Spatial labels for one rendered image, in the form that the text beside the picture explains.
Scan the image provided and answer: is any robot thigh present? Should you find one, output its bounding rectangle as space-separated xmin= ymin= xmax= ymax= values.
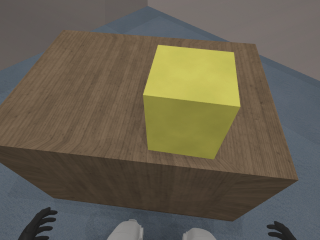
xmin=107 ymin=221 xmax=144 ymax=240
xmin=182 ymin=228 xmax=216 ymax=240

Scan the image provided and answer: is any carton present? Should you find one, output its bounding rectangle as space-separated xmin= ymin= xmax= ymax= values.
xmin=143 ymin=45 xmax=241 ymax=160

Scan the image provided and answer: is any pedestal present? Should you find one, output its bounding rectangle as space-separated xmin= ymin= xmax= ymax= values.
xmin=0 ymin=30 xmax=299 ymax=222

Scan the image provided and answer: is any left robot hand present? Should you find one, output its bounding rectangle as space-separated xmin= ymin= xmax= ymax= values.
xmin=18 ymin=207 xmax=58 ymax=240

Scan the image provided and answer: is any left robot thigh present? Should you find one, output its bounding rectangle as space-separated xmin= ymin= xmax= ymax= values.
xmin=107 ymin=221 xmax=144 ymax=240

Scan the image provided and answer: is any right robot hand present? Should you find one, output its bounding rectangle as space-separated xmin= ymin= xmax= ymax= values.
xmin=266 ymin=221 xmax=297 ymax=240

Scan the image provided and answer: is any right robot thigh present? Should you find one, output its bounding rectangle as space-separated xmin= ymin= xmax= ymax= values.
xmin=182 ymin=228 xmax=216 ymax=240

